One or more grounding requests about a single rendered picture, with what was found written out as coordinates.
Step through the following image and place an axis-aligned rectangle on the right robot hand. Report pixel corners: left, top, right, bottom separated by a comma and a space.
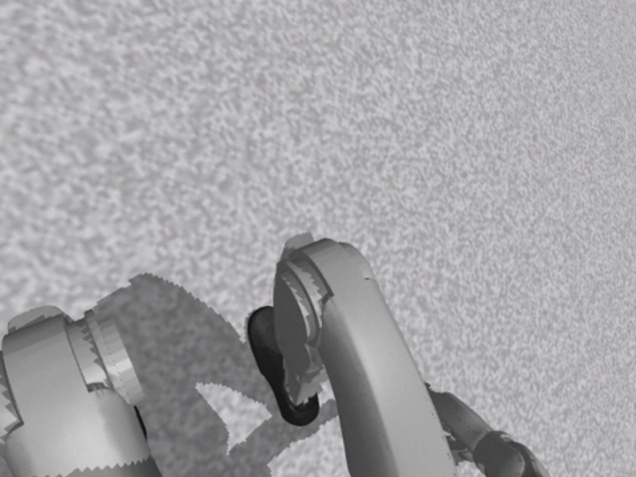
425, 383, 494, 466

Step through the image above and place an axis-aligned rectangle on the right robot arm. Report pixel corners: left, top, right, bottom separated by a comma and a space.
472, 430, 551, 477

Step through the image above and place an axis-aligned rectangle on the right robot foot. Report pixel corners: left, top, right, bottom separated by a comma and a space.
247, 306, 319, 426

